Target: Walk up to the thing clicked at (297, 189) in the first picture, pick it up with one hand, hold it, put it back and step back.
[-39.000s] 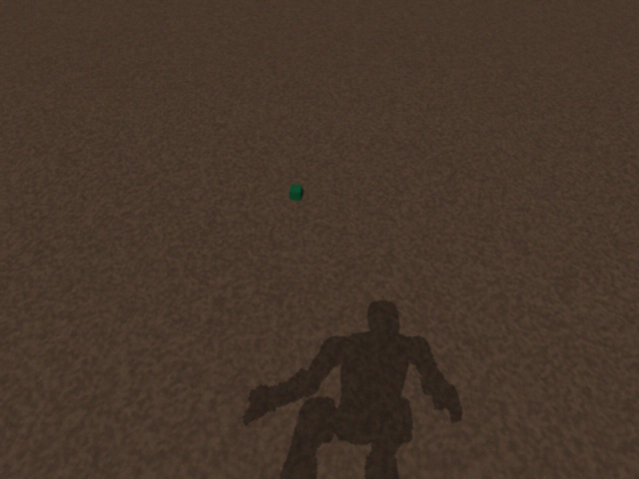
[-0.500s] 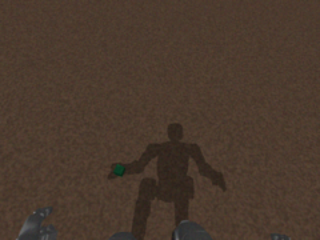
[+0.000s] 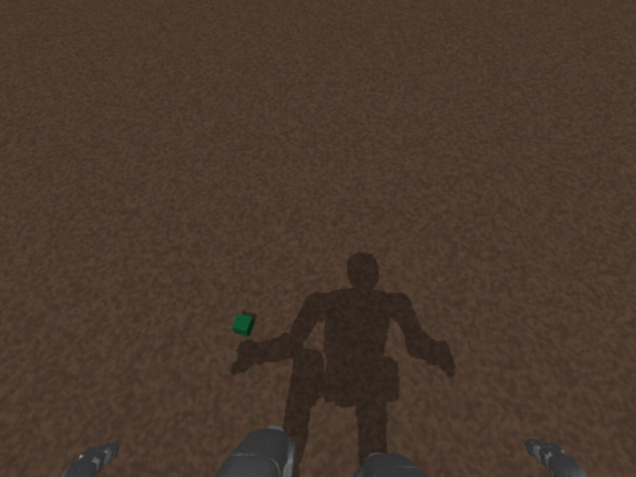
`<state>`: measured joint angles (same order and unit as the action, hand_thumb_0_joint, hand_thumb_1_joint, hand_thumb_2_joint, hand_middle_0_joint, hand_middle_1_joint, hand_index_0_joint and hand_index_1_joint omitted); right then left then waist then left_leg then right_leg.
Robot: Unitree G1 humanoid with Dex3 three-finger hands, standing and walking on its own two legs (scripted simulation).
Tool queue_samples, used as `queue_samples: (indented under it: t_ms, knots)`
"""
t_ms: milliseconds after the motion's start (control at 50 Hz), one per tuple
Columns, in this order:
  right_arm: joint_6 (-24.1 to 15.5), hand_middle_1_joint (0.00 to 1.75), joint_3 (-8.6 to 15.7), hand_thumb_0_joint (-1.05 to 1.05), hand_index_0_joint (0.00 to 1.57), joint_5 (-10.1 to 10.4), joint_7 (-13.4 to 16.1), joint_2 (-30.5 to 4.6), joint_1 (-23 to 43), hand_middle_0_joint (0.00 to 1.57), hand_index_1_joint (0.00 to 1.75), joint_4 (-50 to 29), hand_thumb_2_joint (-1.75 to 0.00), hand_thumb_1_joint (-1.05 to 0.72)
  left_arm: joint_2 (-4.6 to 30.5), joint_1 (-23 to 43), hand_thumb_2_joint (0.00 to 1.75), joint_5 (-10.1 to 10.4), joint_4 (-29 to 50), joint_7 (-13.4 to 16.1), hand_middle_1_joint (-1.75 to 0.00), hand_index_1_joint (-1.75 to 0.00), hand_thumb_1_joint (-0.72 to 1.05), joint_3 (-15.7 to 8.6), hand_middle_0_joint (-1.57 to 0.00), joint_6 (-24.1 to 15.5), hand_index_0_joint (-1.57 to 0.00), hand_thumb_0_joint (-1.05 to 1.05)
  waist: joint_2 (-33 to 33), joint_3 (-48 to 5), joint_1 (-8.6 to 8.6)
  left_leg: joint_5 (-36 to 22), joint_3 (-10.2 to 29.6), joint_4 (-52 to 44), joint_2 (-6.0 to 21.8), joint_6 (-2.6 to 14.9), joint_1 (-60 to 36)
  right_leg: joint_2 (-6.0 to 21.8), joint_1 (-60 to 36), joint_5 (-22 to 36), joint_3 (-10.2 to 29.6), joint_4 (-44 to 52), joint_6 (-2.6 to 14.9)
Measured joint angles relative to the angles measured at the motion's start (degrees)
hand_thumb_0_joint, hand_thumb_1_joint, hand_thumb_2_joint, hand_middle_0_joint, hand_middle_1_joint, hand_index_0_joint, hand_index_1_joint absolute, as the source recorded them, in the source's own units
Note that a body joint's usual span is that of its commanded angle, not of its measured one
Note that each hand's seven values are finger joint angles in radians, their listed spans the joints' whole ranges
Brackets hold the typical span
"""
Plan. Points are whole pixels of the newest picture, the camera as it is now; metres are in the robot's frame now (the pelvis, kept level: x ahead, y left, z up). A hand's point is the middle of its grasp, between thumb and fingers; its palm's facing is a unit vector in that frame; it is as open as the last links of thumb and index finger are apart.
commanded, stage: step back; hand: left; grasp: from above
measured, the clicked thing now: (243, 325) +0.57 +0.27 -0.73
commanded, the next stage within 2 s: none
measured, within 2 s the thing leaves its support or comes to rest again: neither
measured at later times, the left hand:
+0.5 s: hand out of the picture -0.07 +0.29 -0.14, palm faces +0.08 -0.93 -0.35, open 7.3 cm
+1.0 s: hand out of the picture -0.23 +0.24 -0.12, palm faces +0.05 -0.89 -0.45, open 7.4 cm
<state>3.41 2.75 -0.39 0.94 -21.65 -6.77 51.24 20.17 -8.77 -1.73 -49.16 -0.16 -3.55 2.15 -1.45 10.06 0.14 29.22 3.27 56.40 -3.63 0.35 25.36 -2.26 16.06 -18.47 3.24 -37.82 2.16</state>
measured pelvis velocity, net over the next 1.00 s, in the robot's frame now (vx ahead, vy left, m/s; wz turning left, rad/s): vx -0.32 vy -0.04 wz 0.08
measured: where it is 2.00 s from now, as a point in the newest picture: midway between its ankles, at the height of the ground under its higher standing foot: outside the picture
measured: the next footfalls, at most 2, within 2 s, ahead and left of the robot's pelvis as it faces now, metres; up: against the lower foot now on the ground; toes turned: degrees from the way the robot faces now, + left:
left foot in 0.28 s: -0.06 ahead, +0.13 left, +0.00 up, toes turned +2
right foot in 0.70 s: -0.22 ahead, -0.15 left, +0.00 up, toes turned +4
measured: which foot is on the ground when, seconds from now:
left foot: up 0.00-0.26, down 0.28-0.74, up 0.76-1.00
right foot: down 0.00-0.32, up 0.34-0.68, down 0.70-1.00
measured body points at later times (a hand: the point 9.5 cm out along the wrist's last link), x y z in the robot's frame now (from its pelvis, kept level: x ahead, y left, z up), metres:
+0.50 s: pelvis -0.15 +0.01 +0.01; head -0.10 +0.05 +0.46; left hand -0.07 +0.34 -0.12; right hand -0.03 -0.29 -0.09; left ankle -0.10 +0.13 -0.72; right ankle -0.17 -0.15 -0.62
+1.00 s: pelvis -0.32 -0.04 +0.00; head -0.25 -0.05 +0.45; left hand -0.23 +0.29 -0.09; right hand -0.24 -0.36 -0.13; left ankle -0.37 +0.09 -0.69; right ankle -0.26 -0.15 -0.72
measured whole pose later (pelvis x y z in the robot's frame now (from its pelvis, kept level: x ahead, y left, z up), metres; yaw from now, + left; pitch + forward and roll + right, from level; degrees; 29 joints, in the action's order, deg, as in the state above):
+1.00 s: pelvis -0.32 -0.04 +0.00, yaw +5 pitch +0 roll +1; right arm 2.6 2.7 -0.8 1.7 -23.9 -13.2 51.3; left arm 20.8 -9.2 -2.5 -44.9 0.8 -4.3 2.8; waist -1.9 8.5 0.0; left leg 28.4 5.3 52.2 -4.0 -1.6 20.1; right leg 1.6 21.2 -14.2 0.0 -35.6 0.4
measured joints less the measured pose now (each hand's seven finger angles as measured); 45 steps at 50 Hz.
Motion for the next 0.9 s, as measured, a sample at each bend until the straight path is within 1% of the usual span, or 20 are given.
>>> queue_samples:
  t_ms: [60,120,180,220,260,280,320,360,380,440,500,560,620,680,720,740,760,800,840,900]
  knots:
    - [-0.48,0.3,-0.11,0.01,0.2,0.48,-0.03,-1.01,-1.09,0.21,0.3,-0.07,-0.9,-0.91,-0.48,-0.32,0.9,0.23,0.87,0.34,-0.3,-0.3,0.9,-0.14,-0.21,0.25,-0.21,0.0,0.58,-1.3,0.29,-0.58,3.63,9.06,-3.42,-0.57,1.08,1.44,0.73,3.33,0.31,3.69,-0.37]
    - [-0.98,0.3,-0.31,0.01,0.2,0.67,0.32,-2.33,-2.34,0.21,0.3,-0.11,-0.9,-0.91,-0.66,0.48,0.9,0.07,2.44,0.58,-0.3,-0.3,0.9,-0.22,-0.21,0.23,-0.21,0.0,0.2,-1.72,0.41,-1.49,5.09,9.29,-3.49,-1.6,-0.58,1.82,2.46,5.81,-0.34,5.51,-0.56]
    - [-1.05,0.3,-0.32,0.01,0.2,0.47,0.64,-3.16,-3.2,0.21,0.3,0.15,-0.9,-0.91,-0.75,1.62,0.9,-0.07,4.36,0.88,-0.3,-0.3,0.9,-0.16,-0.21,-0.05,-0.21,0.0,-0.3,-1.06,0.21,-0.3,4.02,1.81,-1.53,-2.3,-4.01,2.11,4.11,7.33,-1.8,5.58,-0.8]
    - [-1.13,0.3,-0.32,0.01,0.2,0.19,0.63,-3.04,-3.49,0.2,0.3,0.24,-0.9,-0.91,-0.39,2.4,0.9,-0.01,5.44,0.97,-0.3,-0.3,0.9,-0.07,-0.21,0.03,-0.21,0.0,0.07,-0.39,-0.05,-0.35,2.12,-6.23,0.25,-2.06,-6.79,2.62,5.4,7.8,-2.82,4.5,-1.15]
    - [-1.44,0.3,-0.27,0.01,0.2,-0.23,0.36,-2.68,-3.68,0.2,0.3,0.2,-0.9,-0.91,0.28,3.06,0.9,0.27,6.11,0.84,-0.3,-0.3,0.9,0.05,-0.21,0.43,-0.21,0.0,0.75,0.16,-0.4,-3.37,0.41,-14.94,1.68,-1.33,-9.74,3.19,7.01,7.86,-3.76,2.49,-1.7]
    - [-1.67,0.3,-0.15,0.01,0.2,-0.49,0.21,-2.22,-3.55,0.2,0.3,0.32,-0.9,-0.91,0.83,3.42,0.9,0.45,6.19,0.71,-0.3,-0.3,0.9,0.08,-0.21,0.71,-0.21,0.0,1.72,0.66,-0.45,-7.3,-0.33,-18.35,1.56,-0.65,-10.92,3.77,7.84,7.73,-3.72,1.06,-2.08]
    - [-1.79,0.3,-0.21,0.01,0.2,-1.39,-0.25,-0.32,-3.08,0.2,0.3,0.47,-0.9,-0.91,2.05,3.53,0.9,0.7,5.44,0.64,-0.3,-0.3,0.9,-0.27,-0.21,1.54,-0.21,0.0,5.45,1.72,0.51,-9.6,-2.45,-19.33,-0.2,0.46,-11.56,4.8,8.96,5.32,-0.98,-1.43,-2.0]
    - [-1.89,0.3,-0.62,0.01,0.2,-1.91,-1.03,0.24,-3.69,0.2,0.3,-0.06,-0.9,-0.91,1.88,2.68,0.9,0.7,3.76,0.75,-0.3,-0.3,0.9,-0.51,-0.21,2.43,-0.21,0.0,4.71,0.64,-0.37,-10.17,-1.67,-18.84,1.02,1.1,-10.34,1.05,11.11,-5.63,1.64,-9.88,-1.81]
    - [-2.0,0.3,-0.74,0.01,0.2,-2.09,-1.12,0.41,-3.94,0.21,0.3,-0.11,-0.9,-0.91,1.78,2.33,0.9,0.66,2.98,0.71,-0.3,-0.3,0.91,-0.56,-0.2,2.76,-0.21,0.0,3.78,0.2,-1.11,-10.88,-0.61,-19.22,1.92,1.27,-9.94,-1.11,11.9,-8.31,2.52,-15.61,-1.75]
    - [-1.93,0.3,-1.15,0.01,0.2,-2.44,-0.87,1.21,-4.15,0.21,0.3,-0.09,-0.9,-0.9,2.37,0.51,0.9,1.23,2.25,0.38,-0.3,-0.3,0.91,-1.02,-0.2,2.64,-0.21,0.0,3.34,-1.55,-0.62,-14.41,-0.12,-23.07,3.7,0.93,-9.2,-5.08,13.04,-8.47,5.59,-28.65,-1.35]
    - [-2.18,0.3,-1.01,0.01,0.2,-2.07,-0.68,1.41,-3.17,0.21,0.3,-0.95,-0.9,-0.9,3.26,-1.5,0.9,1.14,2.19,0.27,-0.3,-0.3,0.91,-1.69,-0.2,2.11,-0.21,0.0,3.73,-2.13,0.43,-17.16,-0.69,-25.21,4.54,0.68,-7.63,-5.41,10.74,-7.4,6.96,-32.37,-2.52]
    - [-2.62,0.3,-0.71,0.01,0.2,-1.54,-0.36,1.3,-1.39,0.21,0.3,-2.6,-0.9,-0.9,4.02,-3.07,0.9,0.85,1.79,0.56,-0.3,-0.3,0.91,-2.06,-0.2,1.88,-0.21,0.0,4.17,-1.43,1.23,-18.84,-1.76,-25.08,5.09,0.47,-5.64,-3.78,6.65,-8.45,7.05,-28.01,-4.03]
    - [-2.67,0.3,-0.47,0.01,0.2,-1.48,-0.25,0.71,0.7,0.21,0.3,-4.35,-0.9,-0.9,4.09,-3.8,0.9,0.78,1.01,0.58,-0.3,-0.3,0.91,-1.85,-0.2,1.95,-0.2,0.0,3.76,-0.27,1.62,-19.89,-2.92,-23.48,5.98,0.12,-3.39,-1.22,2.23,-10.55,5.04,-18.27,-4.55]
    - [-1.97,0.3,-0.29,0.01,0.2,-1.53,-0.41,-0.42,2.5,0.21,0.3,-5.52,-0.9,-0.9,3.62,-3.93,0.9,0.78,0.11,0.18,-0.3,-0.3,0.91,-1.41,-0.2,1.44,-0.2,0.0,2.6,0.32,1.79,-20.66,-3.72,-20.79,6.98,-0.94,-0.39,1.05,-2.47,-7.78,2.05,-4.9,-3.82]
    - [-1.16,0.3,0.21,0.01,0.2,-1.22,-0.42,-2.04,3.56,0.21,0.3,-5.27,-0.9,-0.9,1.8,-3.22,0.9,0.49,-1.12,0.0,-0.3,-0.3,0.91,-1.17,-0.2,0.85,-0.2,0.0,-1.45,1.42,1.03,-21.07,-1.63,-18.48,8.87,-1.14,1.4,-0.72,-4.26,-5.18,-0.42,-0.41,-2.72]
    - [-0.66,0.3,0.61,0.01,0.2,-0.99,-0.29,-2.59,3.38,0.21,0.3,-4.78,-0.9,-0.9,0.77,-3.25,0.9,0.09,-1.29,-0.27,-0.3,-0.3,0.91,-0.86,-0.2,0.74,-0.2,0.0,-3.38,1.42,0.34,-18.22,0.65,-17.21,8.6,-0.68,2.28,-1.5,-4.18,-4.42,-1.74,-0.32,-2.32]
    - [-0.17,0.3,0.89,0.01,0.2,-0.81,0.01,-2.49,2.68,0.21,0.3,-4.14,-0.9,-0.9,0.32,-3.81,0.9,-0.22,-1.0,-0.67,-0.3,-0.3,0.91,-0.54,-0.2,0.78,-0.2,0.0,-3.4,0.52,0.46,-12.06,2.34,-14.34,6.61,-0.56,3.52,-0.98,-3.22,-4.07,-1.94,-0.92,-1.99]
    - [0.55,0.3,0.95,0.01,0.2,-0.61,0.2,-1.74,1.04,0.21,0.3,-2.73,-0.9,-0.91,0.16,-5.11,0.9,-0.52,-0.48,-0.9,-0.3,-0.3,0.91,-0.2,-0.2,1.05,-0.21,0.0,-0.88,-1.28,2.26,-4.44,2.89,-4.07,1.89,-0.77,5.33,1.3,-1.42,-3.02,0.23,-1.18,-1.28]
    - [0.42,0.3,0.72,0.01,0.2,-0.22,-0.12,-1.88,-0.87,0.21,0.3,-2.04,-0.9,-0.91,-0.24,-5.76,0.9,-0.56,-0.4,-0.64,-0.3,-0.3,0.9,-0.09,-0.21,1.32,-0.21,0.0,0.32,-2.59,2.36,-4.16,4.02,4.6,-1.66,-0.75,5.73,3.0,-0.77,-0.7,1.12,1.22,-1.34]
    - [-0.44,0.3,0.47,0.01,0.2,0.03,0.2,-2.57,-3.94,0.21,0.3,-1.44,-0.9,-0.91,-0.46,-4.67,0.9,-0.74,0.34,-0.23,-0.3,-0.3,0.9,-0.42,-0.21,1.39,-0.21,0.0,-0.01,-3.69,1.13,-4.75,5.17,9.56,-3.44,-1.23,3.84,3.87,1.09,2.25,-0.03,3.72,-1.77]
